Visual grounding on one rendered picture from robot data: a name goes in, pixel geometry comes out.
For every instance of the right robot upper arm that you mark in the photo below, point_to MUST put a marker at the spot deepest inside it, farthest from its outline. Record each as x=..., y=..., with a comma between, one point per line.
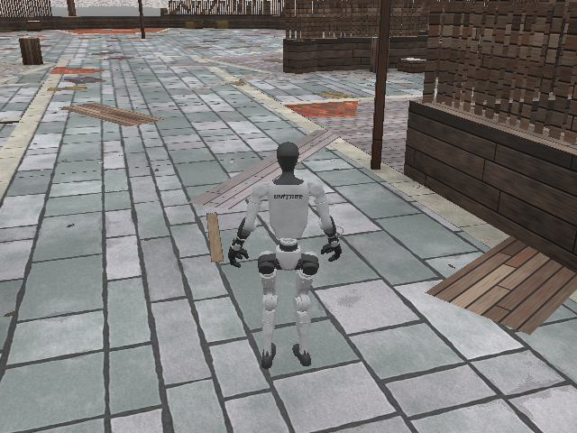
x=316, y=190

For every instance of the humanoid robot torso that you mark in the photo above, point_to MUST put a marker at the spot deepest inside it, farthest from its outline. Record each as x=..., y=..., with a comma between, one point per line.
x=288, y=208

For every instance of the left robot hand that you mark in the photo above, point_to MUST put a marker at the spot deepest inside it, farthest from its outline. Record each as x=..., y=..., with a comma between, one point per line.
x=238, y=254

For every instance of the right robot hand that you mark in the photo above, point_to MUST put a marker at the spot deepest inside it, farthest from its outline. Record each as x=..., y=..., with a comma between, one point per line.
x=328, y=249

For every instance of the robot left thigh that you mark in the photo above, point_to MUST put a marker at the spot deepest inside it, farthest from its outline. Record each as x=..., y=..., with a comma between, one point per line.
x=268, y=273

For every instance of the robot left forearm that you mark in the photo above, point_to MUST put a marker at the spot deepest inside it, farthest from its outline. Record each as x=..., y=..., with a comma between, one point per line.
x=240, y=237

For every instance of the robot right forearm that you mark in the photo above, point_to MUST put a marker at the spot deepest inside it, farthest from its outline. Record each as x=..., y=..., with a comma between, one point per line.
x=331, y=235

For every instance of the left robot upper arm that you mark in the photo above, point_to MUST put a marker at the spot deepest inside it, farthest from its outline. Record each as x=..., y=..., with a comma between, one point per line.
x=259, y=191

